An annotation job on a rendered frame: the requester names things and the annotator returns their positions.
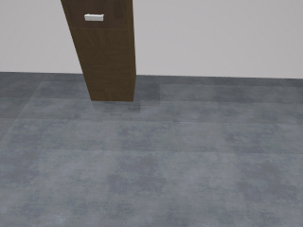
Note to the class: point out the cabinet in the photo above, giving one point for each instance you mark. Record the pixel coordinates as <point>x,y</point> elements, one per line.
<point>107,57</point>

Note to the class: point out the handle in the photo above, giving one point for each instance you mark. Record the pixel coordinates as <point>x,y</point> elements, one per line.
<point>93,17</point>

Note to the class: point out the drawer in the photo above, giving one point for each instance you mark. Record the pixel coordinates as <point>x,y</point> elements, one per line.
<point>112,10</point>

